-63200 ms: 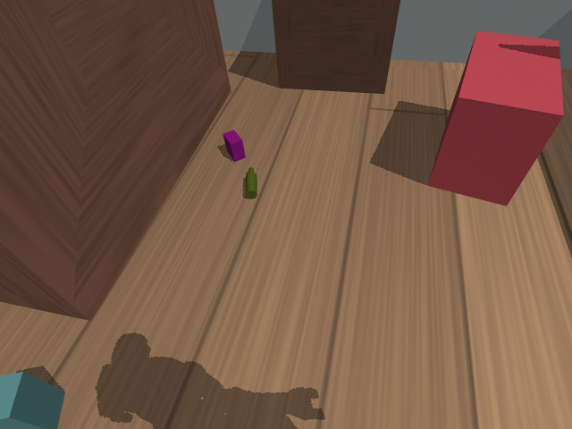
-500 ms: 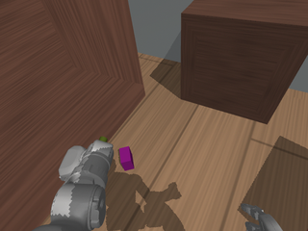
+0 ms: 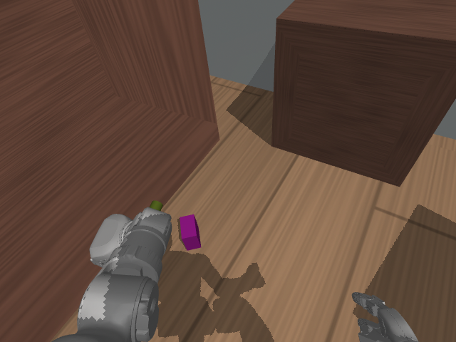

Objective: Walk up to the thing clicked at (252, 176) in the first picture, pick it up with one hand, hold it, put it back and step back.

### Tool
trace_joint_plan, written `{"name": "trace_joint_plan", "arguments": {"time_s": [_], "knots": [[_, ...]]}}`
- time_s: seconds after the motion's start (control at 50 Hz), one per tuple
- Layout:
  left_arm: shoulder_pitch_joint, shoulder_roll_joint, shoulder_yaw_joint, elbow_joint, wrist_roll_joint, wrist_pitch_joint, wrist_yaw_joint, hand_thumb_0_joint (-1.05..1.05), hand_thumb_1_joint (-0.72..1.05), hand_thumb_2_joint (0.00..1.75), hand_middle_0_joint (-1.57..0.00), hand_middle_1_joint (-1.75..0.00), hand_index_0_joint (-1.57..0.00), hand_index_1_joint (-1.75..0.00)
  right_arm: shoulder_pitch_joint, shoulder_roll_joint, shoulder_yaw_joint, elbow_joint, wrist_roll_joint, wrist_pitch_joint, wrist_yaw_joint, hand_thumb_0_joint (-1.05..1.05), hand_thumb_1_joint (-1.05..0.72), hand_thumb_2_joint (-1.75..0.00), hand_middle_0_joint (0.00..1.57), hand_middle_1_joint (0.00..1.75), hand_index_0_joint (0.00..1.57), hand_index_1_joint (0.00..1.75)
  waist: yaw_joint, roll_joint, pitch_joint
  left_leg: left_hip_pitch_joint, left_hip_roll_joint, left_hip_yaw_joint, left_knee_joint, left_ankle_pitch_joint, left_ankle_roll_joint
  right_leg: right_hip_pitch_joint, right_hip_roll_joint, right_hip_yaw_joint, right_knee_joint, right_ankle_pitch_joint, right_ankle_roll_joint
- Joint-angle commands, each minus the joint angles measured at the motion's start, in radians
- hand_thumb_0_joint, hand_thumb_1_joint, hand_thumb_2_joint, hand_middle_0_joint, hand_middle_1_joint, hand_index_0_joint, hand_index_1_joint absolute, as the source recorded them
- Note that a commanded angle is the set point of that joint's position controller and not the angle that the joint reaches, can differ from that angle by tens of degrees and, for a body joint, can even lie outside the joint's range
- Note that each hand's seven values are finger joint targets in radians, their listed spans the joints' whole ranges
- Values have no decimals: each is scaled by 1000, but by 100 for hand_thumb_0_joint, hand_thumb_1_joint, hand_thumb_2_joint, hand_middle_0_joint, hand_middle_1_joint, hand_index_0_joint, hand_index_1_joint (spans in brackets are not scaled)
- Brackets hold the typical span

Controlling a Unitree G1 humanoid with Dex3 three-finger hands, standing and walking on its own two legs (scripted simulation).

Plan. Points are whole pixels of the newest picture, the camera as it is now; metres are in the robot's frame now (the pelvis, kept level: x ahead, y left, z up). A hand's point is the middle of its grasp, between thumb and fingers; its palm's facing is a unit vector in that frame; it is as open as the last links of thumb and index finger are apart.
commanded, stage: hold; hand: left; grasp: from above
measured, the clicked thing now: (139, 241) +0.35 +0.23 -0.05
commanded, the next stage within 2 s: crouch in 0.24 s
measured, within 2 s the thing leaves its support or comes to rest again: neither
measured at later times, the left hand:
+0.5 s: hand (140, 252) +0.31 +0.21 -0.04, palm faces -0.07 -0.46 -0.88, open 8.7 cm
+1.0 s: hand (153, 289) +0.30 +0.24 -0.22, palm faces -0.12 -0.43 -0.90, open 8.8 cm
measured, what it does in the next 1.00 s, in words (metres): lowers itself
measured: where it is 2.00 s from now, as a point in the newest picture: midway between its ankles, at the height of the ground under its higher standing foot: outside the picture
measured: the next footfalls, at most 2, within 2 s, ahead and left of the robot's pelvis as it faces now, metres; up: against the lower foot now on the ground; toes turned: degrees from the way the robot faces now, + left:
none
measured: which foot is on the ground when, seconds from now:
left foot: down 0.00-1.00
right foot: down 0.00-1.00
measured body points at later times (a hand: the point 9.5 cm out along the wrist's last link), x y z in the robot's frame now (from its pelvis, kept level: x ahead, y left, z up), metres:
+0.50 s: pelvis +0.00 -0.01 +0.00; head +0.04 -0.02 +0.45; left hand +0.32 +0.23 +0.01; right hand +0.14 -0.26 -0.13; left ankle -0.01 +0.14 -0.71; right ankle -0.01 -0.12 -0.71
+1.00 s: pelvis -0.05 +0.00 -0.11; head +0.10 +0.02 +0.32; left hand +0.31 +0.26 -0.17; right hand +0.05 -0.26 -0.24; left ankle -0.01 +0.14 -0.71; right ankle -0.01 -0.12 -0.71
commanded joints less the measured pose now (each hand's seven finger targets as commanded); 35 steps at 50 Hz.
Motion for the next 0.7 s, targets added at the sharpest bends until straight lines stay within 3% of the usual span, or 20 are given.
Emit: {"name": "trace_joint_plan", "arguments": {"time_s": [0.0, 0.02, 0.14, 0.2, 0.22, 0.28, 0.3, 0.32, 0.34, 0.38, 0.4, 0.5, 0.58, 0.6, 0.64, 0.68], "knots": [[-464, 176, -19, -102, 61, 1, 49, 0, 87, 79, -121, -56, -115, -62, -94, -136, -47, -114, 2, -51, -6, 0, -90, -90, 20, 30, 20, 30, 0, -35, -313, 123, -52, 31, -83, 336, 9, 158, 61, -27, -72, 356, -2], [-459, 157, -22, -93, 61, 1, 47, 0, 88, 80, -122, -56, -116, -63, -94, -133, -47, -117, 1, -53, -6, 0, -90, -90, 20, 30, 20, 30, -6, -49, -324, 134, -51, 30, -82, 348, 10, 161, 61, -26, -71, 371, 0], [-454, 180, 5, -46, 65, -4, 44, 0, 87, 76, -123, -51, -117, -58, -77, -136, -59, -117, 4, -44, 8, 0, -90, -90, 20, 30, 20, 30, 3, -78, -340, 99, -57, 37, -58, 388, 16, 165, 53, -16, -62, 463, 3], [-481, 176, -5, -61, 69, -12, 52, 0, 85, 72, -122, -49, -115, -56, -70, -125, -50, -110, 6, -43, 12, 0, -90, -90, 20, 30, 20, 30, -13, -75, -309, 89, -56, 35, -65, 320, 24, 124, 50, -10, -87, 394, 5], [-477, 197, 6, -63, 71, -12, 55, 0, 85, 72, -122, -48, -115, -55, -57, -126, -52, -109, 8, -42, 13, 0, -90, -90, 20, 30, 20, 30, 4, -77, -319, 69, -61, 36, -62, 302, 25, 130, 45, -7, -84, 371, 2], [-506, 170, -16, -151, 73, -33, 55, 0, 85, 69, -121, -48, -115, -55, -69, -130, -55, -117, 5, -40, 9, 0, -90, -90, 20, 30, 20, 30, -10, -37, -360, 106, -62, 37, -58, 326, 23, 137, 48, -8, -78, 399, 3], [-489, 183, -7, -163, 72, -37, 56, 0, 86, 68, -121, -48, -115, -54, -69, -140, -65, -123, 4, -37, 6, 0, -90, -90, 20, 30, 20, 30, -1, -39, -398, 121, -61, 37, -56, 352, 18, 168, 50, -11, -66, 418, 0], [-509, 187, -11, -213, 71, -41, 56, 0, 94, 76, -122, -56, -119, -62, -68, -136, -63, -126, 5, -38, 6, 0, -89, -90, 20, 30, 20, 30, -4, -15, -423, 137, -60, 33, -63, 353, 18, 186, 51, -15, -60, 416, -4], [-495, 183, -18, -233, 77, -43, 52, 0, 87, 80, -114, -63, -111, -64, -76, -144, -65, -134, 3, -32, 3, 0, -84, -88, 20, 30, 20, 30, -5, -7, -441, 156, -60, 34, -57, 393, 15, 195, 53, -18, -54, 461, -2], [-469, 212, -10, -221, 86, -36, 46, 0, 84, 68, -105, -66, -108, -64, -67, -153, -65, -135, 5, -23, 2, 0, -85, -89, 20, 30, 20, 30, -1, -31, -446, 144, -61, 33, -53, 395, 19, 209, 52, -19, -54, 478, 1], [-475, 196, -16, -215, 85, -36, 40, 0, 83, 63, -104, -63, -107, -61, -72, -148, -62, -132, 7, -21, 0, 0, -85, -89, 20, 30, 20, 30, -17, -52, -450, 149, -59, 32, -54, 386, 23, 207, 53, -15, -60, 488, 7], [-419, 187, -13, -54, 88, -42, 23, 0, 76, 67, -101, -63, -103, -62, -32, -139, -59, -91, 13, -24, -8, 0, -85, -89, 20, 30, 20, 30, -5, -86, -332, 68, -56, 41, -52, 331, 25, 157, 47, -10, -79, 418, 6], [-393, 165, -2, 69, 98, -72, 21, 0, 80, 77, -106, -66, -106, -67, -25, -127, -56, -77, 8, -37, -7, 0, -86, -89, 20, 30, 20, 30, -23, -114, -295, 6, -50, 51, -22, 292, 27, 106, 38, 11, -74, 410, 5], [-388, 182, 11, 91, 107, -86, 24, 0, 81, 78, -106, -67, -107, -67, -25, -124, -57, -63, 3, -39, -6, 0, -86, -89, 20, 30, 20, 30, -13, -104, -288, -23, -49, 52, -9, 291, 24, 85, 37, 13, -62, 399, 1], [-397, 197, 28, 144, 113, -108, 38, 0, 82, 74, -107, -66, -108, -65, 1, -118, -53, -50, -5, -51, -3, 0, -86, -89, 20, 30, 20, 30, -23, -113, -263, -76, -44, 47, 12, 257, 26, 31, 38, 14, -38, 347, -6], [-438, 184, 36, 170, 124, -145, 58, 0, 83, 73, -107, -67, -109, -66, 14, -115, -54, -42, -18, -56, 0, 0, -86, -89, 20, 30, 20, 30, -43, -98, -273, -130, -44, 51, 71, 257, 22, -39, 40, 22, 15, 356, -6]]}}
